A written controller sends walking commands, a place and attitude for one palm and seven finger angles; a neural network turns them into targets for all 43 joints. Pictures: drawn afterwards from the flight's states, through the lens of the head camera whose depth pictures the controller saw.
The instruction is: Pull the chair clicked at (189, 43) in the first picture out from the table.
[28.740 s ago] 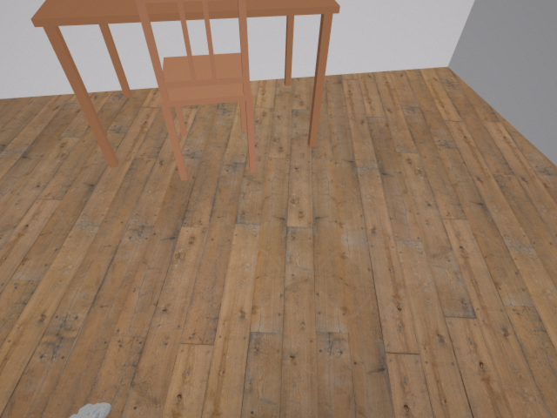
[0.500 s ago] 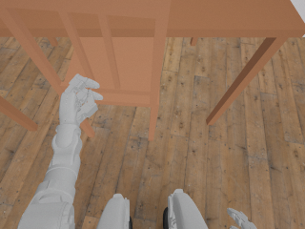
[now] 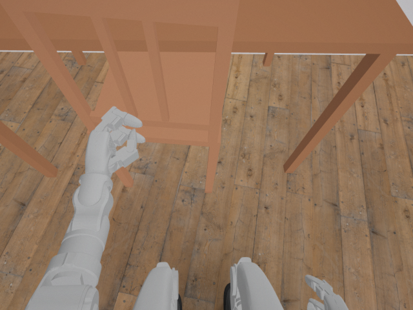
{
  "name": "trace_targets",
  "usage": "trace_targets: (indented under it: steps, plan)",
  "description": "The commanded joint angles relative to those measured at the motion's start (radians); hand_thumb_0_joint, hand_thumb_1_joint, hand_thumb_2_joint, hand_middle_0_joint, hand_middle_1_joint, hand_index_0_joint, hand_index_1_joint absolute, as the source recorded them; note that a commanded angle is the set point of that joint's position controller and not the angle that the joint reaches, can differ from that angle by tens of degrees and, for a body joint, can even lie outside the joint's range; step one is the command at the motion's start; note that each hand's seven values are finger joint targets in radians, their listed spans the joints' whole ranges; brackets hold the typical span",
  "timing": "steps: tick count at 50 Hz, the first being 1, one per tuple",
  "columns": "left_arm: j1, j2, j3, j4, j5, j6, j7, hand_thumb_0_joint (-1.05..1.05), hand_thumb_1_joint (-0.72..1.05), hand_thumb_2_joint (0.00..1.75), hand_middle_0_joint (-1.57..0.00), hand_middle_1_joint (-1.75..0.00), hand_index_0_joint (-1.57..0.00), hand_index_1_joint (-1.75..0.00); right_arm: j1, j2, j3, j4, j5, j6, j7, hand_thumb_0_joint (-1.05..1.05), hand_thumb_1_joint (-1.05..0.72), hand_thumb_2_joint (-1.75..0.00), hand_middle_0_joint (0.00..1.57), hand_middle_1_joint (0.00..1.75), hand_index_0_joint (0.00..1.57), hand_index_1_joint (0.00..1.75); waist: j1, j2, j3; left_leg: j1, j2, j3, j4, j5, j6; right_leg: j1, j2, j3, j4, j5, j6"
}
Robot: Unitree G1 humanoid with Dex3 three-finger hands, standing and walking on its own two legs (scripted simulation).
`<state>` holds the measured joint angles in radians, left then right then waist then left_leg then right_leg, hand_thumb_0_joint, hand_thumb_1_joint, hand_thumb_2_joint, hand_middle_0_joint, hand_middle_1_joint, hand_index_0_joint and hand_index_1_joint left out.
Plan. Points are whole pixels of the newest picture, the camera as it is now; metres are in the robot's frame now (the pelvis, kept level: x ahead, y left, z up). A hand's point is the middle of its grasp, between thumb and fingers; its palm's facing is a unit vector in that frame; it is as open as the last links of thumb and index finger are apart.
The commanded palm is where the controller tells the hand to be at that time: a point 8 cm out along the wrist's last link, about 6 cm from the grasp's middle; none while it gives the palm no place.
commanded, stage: open the thumb and straighten the fingers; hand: left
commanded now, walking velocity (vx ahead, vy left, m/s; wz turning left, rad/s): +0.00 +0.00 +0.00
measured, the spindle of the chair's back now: (119, 76) +0.58 +0.18 +0.04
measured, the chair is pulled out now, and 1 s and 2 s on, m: -0.09 -0.09 -0.09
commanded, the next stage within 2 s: draw the fingers out of the gap in 0.62 s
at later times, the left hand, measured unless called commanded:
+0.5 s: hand (133, 147) +0.42 +0.14 +0.02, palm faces -0.01 -1.00 -0.07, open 16.1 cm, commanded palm +0.40 +0.19 +0.02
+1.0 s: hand (135, 161) +0.39 +0.13 +0.01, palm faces -0.02 -1.00 -0.06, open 17.5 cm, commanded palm +0.36 +0.19 +0.02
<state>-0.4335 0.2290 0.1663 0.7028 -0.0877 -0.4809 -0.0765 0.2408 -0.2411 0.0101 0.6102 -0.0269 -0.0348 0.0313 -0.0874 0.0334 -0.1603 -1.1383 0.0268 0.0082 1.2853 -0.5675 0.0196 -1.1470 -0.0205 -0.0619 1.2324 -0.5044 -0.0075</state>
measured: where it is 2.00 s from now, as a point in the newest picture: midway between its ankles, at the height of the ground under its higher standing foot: outside the picture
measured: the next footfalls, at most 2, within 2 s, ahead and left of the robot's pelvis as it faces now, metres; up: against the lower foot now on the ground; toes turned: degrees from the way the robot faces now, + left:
none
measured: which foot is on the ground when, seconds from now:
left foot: down 0.00-1.00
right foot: down 0.00-1.00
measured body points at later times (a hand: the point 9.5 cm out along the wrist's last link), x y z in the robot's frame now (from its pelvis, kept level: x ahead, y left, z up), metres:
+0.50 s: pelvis +0.00 +0.00 +0.00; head +0.13 +0.00 +0.43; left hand +0.41 +0.19 +0.02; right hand +0.10 -0.26 -0.12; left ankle +0.02 +0.10 -0.62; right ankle +0.04 -0.12 -0.62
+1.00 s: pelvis +0.01 +0.00 +0.01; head +0.13 +0.00 +0.44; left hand +0.38 +0.19 +0.02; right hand +0.11 -0.25 -0.11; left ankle +0.02 +0.10 -0.62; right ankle +0.04 -0.12 -0.62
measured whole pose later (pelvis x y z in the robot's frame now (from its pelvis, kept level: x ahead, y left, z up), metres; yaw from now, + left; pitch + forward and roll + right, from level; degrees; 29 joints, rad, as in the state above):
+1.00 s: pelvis +0.01 +0.00 +0.01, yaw +0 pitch +24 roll -1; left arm -0.29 0.20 0.16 0.60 -0.10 -0.47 -0.08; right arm 0.26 -0.24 0.01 0.59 -0.02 -0.03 0.04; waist -0.08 0.03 -0.16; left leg -1.09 0.03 0.02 1.24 -0.56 0.02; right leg -1.11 -0.01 -0.05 1.20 -0.50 -0.01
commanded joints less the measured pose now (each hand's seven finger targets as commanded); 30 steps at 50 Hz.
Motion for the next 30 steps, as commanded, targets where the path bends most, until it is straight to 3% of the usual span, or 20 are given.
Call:
trace_targets:
  steps: [1, 3, 6, 7, 9, 11, 14, 16, 17, 20, 22, 24, 25, 27, 30]
  plan:
    - [-0.285, 0.108, 0.027, -0.211, -0.022, -0.054, 0.003, 0.0, 0.05, 0.49, -0.5, -1.45, -0.5, -1.45, 0.079, -0.154, -0.055, -0.091, 0.008, -0.027, -0.017, 0.0, -0.9, -0.9, 0.2, 0.3, 0.2, 0.3, -0.018, -0.009, -0.446, 0.284, -0.025, -0.044, -0.176, 0.338, -0.011, 0.276, 0.036, 0.029, -0.159, 0.253, -0.02]
    - [-0.324, 0.116, 0.027, -0.219, -0.013, -0.061, 0.013, 0.0, -0.19, 0.37, -0.5, -1.45, -0.5, -1.45, 0.081, -0.155, -0.053, -0.088, 0.005, -0.03, -0.019, 0.0, -0.9, -0.9, 0.2, 0.3, 0.2, 0.3, -0.017, 0.045, -0.431, 0.298, -0.026, -0.049, -0.177, 0.325, -0.015, 0.235, 0.036, 0.025, -0.151, 0.226, -0.025]
    - [-0.33, 0.14, 0.053, -0.204, -0.005, -0.071, 0.026, 0.0, -0.55, 0.2, -0.45, -1.3, -0.45, -1.3, 0.08, -0.153, -0.053, -0.082, 0.001, -0.031, -0.02, 0.0, -0.9, -0.9, 0.2, 0.3, 0.2, 0.3, -0.02, 0.006, -0.436, 0.271, -0.028, -0.038, -0.169, 0.311, -0.01, 0.258, 0.034, 0.034, -0.158, 0.23, -0.02]
    - [-0.33, 0.156, 0.07, -0.195, -0.002, -0.073, 0.029, 0.0, -0.55, 0.2, -0.43, -1.23, -0.43, -1.23, 0.082, -0.152, -0.052, -0.082, 0.0, -0.03, -0.021, 0.0, -0.9, -0.9, 0.2, 0.3, 0.2, 0.3, -0.016, -0.006, -0.437, 0.252, -0.03, -0.035, -0.167, 0.305, -0.008, 0.278, 0.035, 0.04, -0.158, 0.235, -0.019]
    - [-0.324, 0.143, 0.058, -0.196, 0.0, -0.078, 0.023, 0.0, -0.55, 0.2, -0.38, -1.09, -0.38, -1.09, 0.08, -0.151, -0.049, -0.087, 0.0, -0.032, -0.018, 0.0, -0.9, -0.9, 0.2, 0.3, 0.2, 0.3, -0.009, 0.04, -0.443, 0.279, -0.03, -0.039, -0.174, 0.318, -0.012, 0.261, 0.035, 0.036, -0.152, 0.234, -0.023]
    - [-0.294, 0.136, 0.058, -0.183, -0.007, -0.072, 0.017, 0.0, -0.55, 0.2, -0.32, -0.94, -0.32, -0.94, 0.081, -0.151, -0.051, -0.091, 0.0, -0.031, -0.017, 0.0, -0.9, -0.9, 0.2, 0.3, 0.2, 0.3, -0.008, 0.004, -0.449, 0.261, -0.03, -0.03, -0.172, 0.317, -0.01, 0.29, 0.035, 0.04, -0.159, 0.248, -0.021]
    - [-0.296, 0.159, 0.078, -0.173, -0.014, -0.066, 0.004, 0.0, -0.55, 0.2, -0.25, -0.73, -0.25, -0.73, 0.084, -0.154, -0.051, -0.089, 0.003, -0.031, -0.018, 0.0, -0.9, -0.9, 0.2, 0.3, 0.2, 0.3, -0.013, -0.003, -0.448, 0.239, -0.03, -0.027, -0.169, 0.301, -0.007, 0.297, 0.035, 0.044, -0.16, 0.245, -0.018]
    - [-0.323, 0.144, 0.06, -0.181, -0.018, -0.066, -0.005, 0.0, -0.55, 0.2, -0.2, -0.58, -0.2, -0.58, 0.082, -0.15, -0.05, -0.089, 0.004, -0.032, -0.019, 0.0, -0.9, -0.9, 0.2, 0.3, 0.2, 0.3, -0.02, 0.008, -0.436, 0.228, -0.032, -0.022, -0.165, 0.287, -0.004, 0.301, 0.035, 0.052, -0.168, 0.241, -0.017]
    - [-0.301, 0.167, 0.083, -0.183, -0.018, -0.067, -0.007, 0.0, -0.55, 0.2, -0.18, -0.51, -0.18, -0.51, 0.085, -0.153, -0.051, -0.089, 0.005, -0.032, -0.02, 0.0, -0.9, -0.9, 0.2, 0.3, 0.2, 0.3, -0.007, 0.004, -0.442, 0.232, -0.03, -0.023, -0.169, 0.294, -0.006, 0.309, 0.035, 0.051, -0.167, 0.243, -0.019]
    - [-0.365, 0.169, 0.069, -0.199, -0.019, -0.071, -0.011, 0.0, -0.55, 0.2, -0.1, -0.29, -0.1, -0.29, 0.087, -0.155, -0.05, -0.083, 0.005, -0.035, -0.023, 0.0, -0.9, -0.9, 0.2, 0.3, 0.2, 0.3, -0.023, 0.043, -0.446, 0.261, -0.028, -0.03, -0.166, 0.308, -0.009, 0.272, 0.035, 0.047, -0.16, 0.242, -0.019]
    - [-0.37, 0.148, 0.061, -0.162, -0.021, -0.068, -0.012, 0.0, -0.55, 0.2, -0.05, -0.14, -0.05, -0.14, 0.093, -0.155, -0.052, -0.074, 0.004, -0.039, -0.025, 0.0, -0.9, -0.9, 0.2, 0.3, 0.2, 0.3, -0.034, 0.001, -0.43, 0.24, -0.029, -0.028, -0.16, 0.288, -0.004, 0.277, 0.036, 0.049, -0.17, 0.229, -0.016]
    - [-0.37, 0.164, 0.071, -0.162, -0.015, -0.073, -0.014, 0.0, -0.55, 0.2, 0.0, 0.0, 0.0, 0.0, 0.094, -0.158, -0.05, -0.076, 0.003, -0.043, -0.027, 0.0, -0.9, -0.9, 0.2, 0.3, 0.2, 0.3, -0.022, 0.038, -0.453, 0.258, -0.029, -0.033, -0.163, 0.305, -0.008, 0.265, 0.035, 0.045, -0.156, 0.235, -0.02]
    - [-0.391, 0.149, 0.057, -0.171, -0.018, -0.073, -0.014, 0.0, -0.55, 0.2, 0.0, 0.0, 0.0, 0.0, 0.094, -0.156, -0.051, -0.072, 0.002, -0.043, -0.025, 0.0, -0.9, -0.9, 0.2, 0.3, 0.2, 0.3, -0.028, 0.057, -0.458, 0.274, -0.029, -0.032, -0.16, 0.314, -0.009, 0.254, 0.035, 0.042, -0.156, 0.237, -0.02]
    - [-0.379, 0.153, 0.064, -0.147, -0.018, -0.069, -0.014, 0.0, -0.55, 0.2, 0.0, 0.0, 0.0, 0.0, 0.098, -0.159, -0.053, -0.067, 0.002, -0.042, -0.025, 0.0, -0.9, -0.9, 0.2, 0.3, 0.2, 0.3, -0.03, 0.014, -0.449, 0.268, -0.026, -0.036, -0.162, 0.322, -0.008, 0.262, 0.036, 0.04, -0.159, 0.244, -0.019]
    - [-0.366, 0.153, 0.066, -0.145, -0.013, -0.065, -0.009, 0.0, -0.55, 0.2, 0.0, 0.0, 0.0, 0.0, 0.101, -0.159, -0.053, -0.073, 0.001, -0.038, -0.02, 0.0, -0.9, -0.9, 0.2, 0.3, 0.2, 0.3, -0.022, 0.031, -0.466, 0.276, -0.027, -0.035, -0.163, 0.336, -0.01, 0.266, 0.036, 0.038, -0.153, 0.255, -0.02]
